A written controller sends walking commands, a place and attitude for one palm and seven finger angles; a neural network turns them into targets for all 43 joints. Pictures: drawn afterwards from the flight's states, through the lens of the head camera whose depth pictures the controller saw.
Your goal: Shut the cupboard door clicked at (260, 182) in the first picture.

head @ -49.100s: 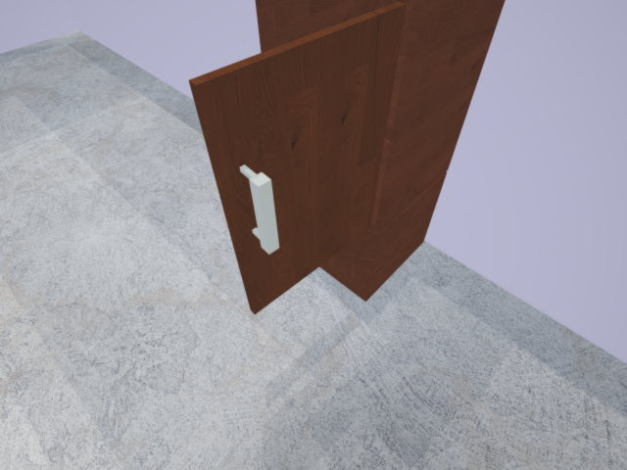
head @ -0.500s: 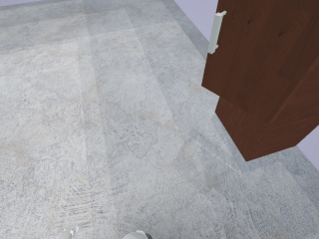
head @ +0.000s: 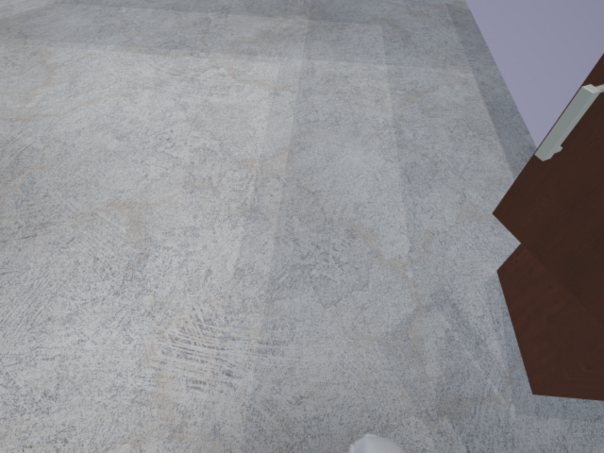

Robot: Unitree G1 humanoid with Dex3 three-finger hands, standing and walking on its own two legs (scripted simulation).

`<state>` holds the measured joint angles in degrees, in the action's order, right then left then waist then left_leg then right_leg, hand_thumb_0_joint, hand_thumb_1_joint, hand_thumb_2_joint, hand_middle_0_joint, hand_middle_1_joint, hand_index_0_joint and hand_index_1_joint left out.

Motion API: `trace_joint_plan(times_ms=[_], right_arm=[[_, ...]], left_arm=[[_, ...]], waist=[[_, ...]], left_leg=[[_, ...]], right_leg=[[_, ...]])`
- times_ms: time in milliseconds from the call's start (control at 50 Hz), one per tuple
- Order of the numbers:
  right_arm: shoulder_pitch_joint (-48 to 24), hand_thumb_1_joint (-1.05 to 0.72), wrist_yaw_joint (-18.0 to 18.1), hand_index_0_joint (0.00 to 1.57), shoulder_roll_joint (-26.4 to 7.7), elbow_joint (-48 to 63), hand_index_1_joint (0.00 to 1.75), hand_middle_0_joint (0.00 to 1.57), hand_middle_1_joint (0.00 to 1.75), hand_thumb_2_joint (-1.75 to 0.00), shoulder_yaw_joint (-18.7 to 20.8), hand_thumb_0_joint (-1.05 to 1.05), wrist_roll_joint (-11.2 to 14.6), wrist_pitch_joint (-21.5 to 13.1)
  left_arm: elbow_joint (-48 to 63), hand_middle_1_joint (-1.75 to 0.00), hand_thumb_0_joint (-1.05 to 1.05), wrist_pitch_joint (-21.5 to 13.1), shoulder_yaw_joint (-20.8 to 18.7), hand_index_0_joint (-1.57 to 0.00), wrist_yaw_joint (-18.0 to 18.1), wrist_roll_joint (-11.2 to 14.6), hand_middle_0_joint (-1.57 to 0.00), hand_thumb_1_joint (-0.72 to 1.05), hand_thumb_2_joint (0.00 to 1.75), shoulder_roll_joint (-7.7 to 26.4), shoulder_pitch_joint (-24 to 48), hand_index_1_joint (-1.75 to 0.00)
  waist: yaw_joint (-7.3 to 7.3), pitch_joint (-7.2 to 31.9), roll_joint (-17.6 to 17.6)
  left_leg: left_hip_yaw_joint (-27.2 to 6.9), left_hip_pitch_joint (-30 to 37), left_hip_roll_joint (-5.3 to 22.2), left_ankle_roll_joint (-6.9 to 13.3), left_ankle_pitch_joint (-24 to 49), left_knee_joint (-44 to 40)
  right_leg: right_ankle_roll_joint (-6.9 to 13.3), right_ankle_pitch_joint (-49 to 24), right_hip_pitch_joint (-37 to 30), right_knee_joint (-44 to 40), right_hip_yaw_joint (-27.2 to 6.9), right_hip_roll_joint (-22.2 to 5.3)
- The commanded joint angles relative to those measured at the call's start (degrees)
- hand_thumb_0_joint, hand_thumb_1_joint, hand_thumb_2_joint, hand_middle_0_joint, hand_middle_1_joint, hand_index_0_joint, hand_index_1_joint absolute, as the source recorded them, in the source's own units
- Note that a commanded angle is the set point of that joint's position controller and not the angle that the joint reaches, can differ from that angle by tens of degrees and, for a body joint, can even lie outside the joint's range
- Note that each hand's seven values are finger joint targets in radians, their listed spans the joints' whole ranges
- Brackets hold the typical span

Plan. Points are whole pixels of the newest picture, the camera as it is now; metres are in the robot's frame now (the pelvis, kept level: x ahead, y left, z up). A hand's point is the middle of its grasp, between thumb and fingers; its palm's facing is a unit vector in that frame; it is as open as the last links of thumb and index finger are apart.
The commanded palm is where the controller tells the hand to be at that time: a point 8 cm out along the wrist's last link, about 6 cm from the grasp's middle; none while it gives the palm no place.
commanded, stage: walk to a spot facing it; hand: left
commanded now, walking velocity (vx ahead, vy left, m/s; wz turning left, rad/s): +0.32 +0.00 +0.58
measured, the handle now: (571, 123) +0.75 -0.52 +0.01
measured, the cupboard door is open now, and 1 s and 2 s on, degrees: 29 29 29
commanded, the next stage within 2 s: turn to face it in 0.50 s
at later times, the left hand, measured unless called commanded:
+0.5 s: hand out of the picture +0.07 +0.14 -0.16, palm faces +0.41 -0.89 -0.19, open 7.4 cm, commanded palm none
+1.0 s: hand (169, 413) +0.19 +0.22 -0.17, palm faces +0.36 -0.90 -0.24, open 7.4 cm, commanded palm none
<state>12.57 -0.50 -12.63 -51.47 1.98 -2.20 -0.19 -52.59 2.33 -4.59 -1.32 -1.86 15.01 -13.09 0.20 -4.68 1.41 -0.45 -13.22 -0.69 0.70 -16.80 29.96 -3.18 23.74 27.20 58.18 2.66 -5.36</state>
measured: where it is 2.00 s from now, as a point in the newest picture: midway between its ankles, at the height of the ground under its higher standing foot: (277, 426)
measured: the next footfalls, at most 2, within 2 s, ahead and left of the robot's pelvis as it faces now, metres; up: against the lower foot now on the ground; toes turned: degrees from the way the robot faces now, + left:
right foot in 0.16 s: +0.15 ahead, -0.14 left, +0.00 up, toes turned +1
left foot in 0.60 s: +0.22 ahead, +0.15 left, +0.00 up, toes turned +31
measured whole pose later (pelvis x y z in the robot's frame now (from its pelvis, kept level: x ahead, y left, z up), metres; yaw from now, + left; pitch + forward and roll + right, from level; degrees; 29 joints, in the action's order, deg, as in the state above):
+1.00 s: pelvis +0.22 +0.03 -0.01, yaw +17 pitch +0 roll +1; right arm 6.8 0.6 -10.5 -55.3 2.2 -1.2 2.8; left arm -54.7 1.6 -3.4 -0.4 -2.3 9.4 -15.8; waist 2.9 -3.6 -2.3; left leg 10.0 -18.7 4.2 -0.4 -25.4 41.9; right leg 0.9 19.3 19.0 37.1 1.9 -0.6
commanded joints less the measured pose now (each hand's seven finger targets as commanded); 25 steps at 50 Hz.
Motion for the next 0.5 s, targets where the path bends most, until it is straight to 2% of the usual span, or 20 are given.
trace_joint_plan(times_ms=[0, 40, 60, 80, 100, 120, 140, 160, 180, 200, 220, 240, 260, 300, 360, 420, 460, 480], right_arm=[[1.39, -0.90, 0.91, 0.20, -12.57, 1.91, 0.30, 0.20, 0.30, -0.90, 3.59, 0.00, 0.31, -0.69], [0.53, -0.90, 0.71, 0.20, -12.61, 1.72, 0.30, 0.20, 0.30, -0.90, 3.73, 0.00, 0.27, -0.50], [-0.20, -0.90, 0.63, 0.20, -12.45, 1.75, 0.30, 0.20, 0.30, -0.90, 3.84, 0.00, 0.27, -0.33], [-1.34, -0.90, 0.55, 0.20, -12.20, 1.70, 0.30, 0.20, 0.30, -0.90, 3.92, 0.00, 0.46, -0.16], [-3.13, -0.90, 0.56, 0.20, -10.92, 2.13, 0.30, 0.20, 0.30, -0.90, 3.80, 0.00, 0.71, -0.13], [-3.53, -0.90, 0.42, 0.20, -7.48, 3.27, 0.30, 0.20, 0.30, -0.90, 3.01, 0.00, 1.33, -0.35], [-3.34, -0.90, 0.16, 0.20, -3.83, 5.05, 0.30, 0.20, 0.30, -0.90, 2.37, 0.00, 1.51, -0.65], [-2.22, -0.90, -0.19, 0.20, -6.79, 4.81, 0.30, 0.20, 0.30, -0.90, 3.16, 0.00, 0.53, -0.40], [-0.38, -0.90, -0.48, 0.20, -6.02, 3.58, 0.30, 0.20, 0.30, -0.90, 3.55, 0.00, 0.42, -0.08], [-1.17, -0.90, -0.95, 0.20, -5.83, 2.39, 0.30, 0.20, 0.30, -0.90, 3.30, 0.00, 0.11, 0.17], [-1.47, -0.90, -1.54, 0.20, -4.82, 1.57, 0.30, 0.20, 0.30, -0.90, 3.23, 0.00, 0.10, 0.63], [-0.81, -0.90, -1.92, 0.20, -3.42, 1.09, 0.30, 0.20, 0.30, -0.90, 2.91, 0.00, 0.27, 1.00], [-0.39, -0.90, -2.13, 0.20, -2.50, 0.82, 0.30, 0.20, 0.30, -0.90, 2.73, 0.00, 0.50, 1.29], [-1.45, -0.90, -2.49, 0.20, -1.44, 1.04, 0.30, 0.20, 0.30, -0.90, 2.64, 0.00, 0.66, 1.57], [-4.84, -0.90, -2.83, 0.20, -0.28, 2.27, 0.30, 0.20, 0.30, -0.90, 2.01, 0.00, 0.62, 1.25], [-8.96, -0.90, -3.16, 0.20, 0.17, 3.80, 0.30, 0.20, 0.30, -0.90, 1.32, 0.00, 0.61, 0.70], [-10.44, -0.90, -3.12, 0.20, -0.30, 4.55, 0.30, 0.20, 0.30, -0.90, 1.08, 0.00, 0.66, 0.54], [-10.10, -0.90, -3.00, 0.20, -0.78, 4.67, 0.30, 0.20, 0.30, -0.90, 1.14, 0.00, 0.70, 0.35]], left_arm=[[7.41, -0.30, 0.00, -2.41, -0.71, -0.20, -0.47, 0.43, -0.20, 0.90, 0.90, 3.77, 4.47, -0.30], [7.07, -0.30, 0.00, -2.58, -0.81, -0.20, -0.58, 0.37, -0.20, 0.90, 0.90, 3.83, 2.78, -0.30], [6.55, -0.30, 0.00, -2.78, -0.96, -0.20, -0.58, 0.33, -0.20, 0.90, 0.90, 3.81, 0.88, -0.30], [5.62, -0.30, 0.00, -3.11, -1.23, -0.20, -0.57, 0.28, -0.20, 0.90, 0.90, 4.45, -2.40, -0.30], [4.06, -0.30, 0.00, -3.46, -1.94, -0.20, -0.28, 0.14, -0.20, 0.90, 0.90, 5.79, -7.70, -0.30], [2.66, -0.30, 0.00, -4.22, -2.93, -0.20, 0.43, -0.42, -0.20, 0.90, 0.90, 9.92, -14.61, -0.30], [2.59, -0.30, 0.00, -4.25, -3.42, -0.20, 1.21, -0.57, -0.20, 0.90, 0.90, 14.45, -17.60, -0.30], [3.49, -0.30, 0.00, -4.29, -2.87, -0.20, 1.66, 0.22, -0.20, 0.90, 0.90, 13.07, -13.65, -0.30], [4.61, -0.30, 0.00, -4.39, -2.61, -0.20, 2.21, 0.18, -0.20, 0.90, 0.90, 10.61, -8.26, -0.30], [5.13, -0.30, 0.00, -4.85, -1.83, -0.20, 2.29, 0.03, -0.20, 0.90, 0.90, 7.75, -4.34, -0.30], [5.24, -0.30, 0.00, -5.31, -1.24, -0.20, 2.28, 0.07, -0.20, 0.90, 0.90, 5.50, -2.46, -0.30], [4.83, -0.30, 0.00, -5.77, -1.08, -0.20, 2.22, 0.13, -0.20, 0.90, 0.90, 4.57, -2.22, -0.30], [4.12, -0.30, 0.00, -6.12, -1.03, -0.20, 2.20, 0.18, -0.20, 0.90, 0.90, 4.20, -2.88, -0.30], [2.49, -0.30, 0.00, -6.37, -1.12, -0.20, 2.28, 0.15, -0.20, 0.90, 0.90, 4.21, -5.43, -0.30], [0.29, -0.30, 0.00, -6.66, -1.01, -0.20, 2.29, 0.21, -0.20, 0.90, 0.90, 3.98, -8.65, -0.30], [-1.17, -0.30, 0.00, -6.68, -1.06, -0.20, 2.26, 0.12, -0.20, 0.90, 0.90, 4.39, -11.02, -0.30], [-1.51, -0.30, 0.00, -6.40, -1.20, -0.20, 2.26, 0.13, -0.20, 0.90, 0.90, 5.25, -11.52, -0.30], [-1.59, -0.30, 0.00, -6.18, -1.39, -0.20, 2.34, -0.01, -0.20, 0.90, 0.90, 5.63, -11.29, -0.30]], waist=[[-1.78, 1.41, -9.92], [-0.88, 0.67, -10.12], [0.17, 0.65, -9.75], [1.80, 1.41, -8.35], [4.71, 2.10, -4.79], [7.98, 4.29, 6.68], [8.99, 5.59, 22.07], [5.29, 3.57, 17.12], [2.01, 2.24, 13.42], [0.78, -0.08, 10.55], [-0.52, -0.34, 6.68], [-1.21, 0.11, 6.39], [-1.30, 0.34, 7.04], [-0.62, 0.84, 6.90], [0.71, 1.69, 6.53], [2.08, 1.67, 6.22], [2.30, 1.81, 6.78], [1.99, 2.32, 7.69]], left_leg=[[-15.47, 0.49, 11.79, 8.81, -8.37, -16.63], [-16.07, -3.14, 10.93, 8.59, -11.49, -15.79], [-16.06, -5.31, 10.49, 8.32, -12.77, -14.57], [-15.82, -9.38, 9.41, 7.55, -14.72, -11.71], [-14.18, -17.08, 6.65, 6.21, -16.90, -5.57], [-7.59, -26.64, 0.05, 3.04, -19.76, 9.58], [-1.50, -31.29, -4.94, 0.72, -22.17, 30.30], [-4.95, -30.61, -0.17, 0.79, -17.11, 39.56], [-4.93, -29.68, 2.19, 0.58, -11.78, 44.00], [-4.39, -28.17, 4.86, -0.18, -6.74, 44.60], [-3.17, -24.81, 5.87, -0.92, -2.42, 43.03], [-1.75, -22.79, 5.96, -1.36, -0.27, 40.76], [-0.45, -22.55, 5.96, -1.79, 0.80, 38.16], [1.64, -22.64, 5.84, -2.18, 1.30, 33.03], [3.61, -24.87, 5.71, -2.31, 1.66, 25.59], [5.92, -23.63, 5.23, -1.58, 0.80, 16.28], [7.34, -21.42, 4.65, -1.01, 0.08, 11.63], [7.57, -18.27, 4.44, -0.42, -1.47, 8.99]], right_leg=[[-0.22, -4.18, 1.91, -11.21, 0.35, 0.48], [-0.38, -5.63, -3.87, -16.74, 1.97, 2.27], [-0.38, -6.81, -8.01, -19.11, 2.82, 3.39], [-0.32, -8.01, -14.83, -22.32, 3.18, 4.51], [0.02, -7.51, -24.90, -26.60, 1.78, 3.80], [2.12, 6.20, -34.98, -37.04, -9.27, -5.52], [7.52, 20.91, -33.89, -50.04, -32.09, -21.44], [9.91, 26.94, -26.20, -52.44, -35.02, -22.94], [9.90, 29.49, -20.90, -52.58, -32.84, -22.67], [9.55, 21.89, -15.89, -51.57, -24.86, -20.52], [8.48, 11.87, -12.90, -50.48, -14.98, -17.70], [7.95, 3.30, -12.70, -49.60, -8.06, -15.67], [7.85, -3.04, -14.46, -49.17, -3.47, -14.70], [8.11, -10.42, -18.30, -48.61, 1.44, -14.34], [8.32, -21.72, -25.77, -46.71, 5.65, -14.87], [7.84, -31.85, -29.95, -43.35, 8.72, -15.78], [7.72, -39.26, -31.31, -40.16, 9.96, -16.87], [7.58, -43.07, -30.94, -37.30, 9.93, -17.68]])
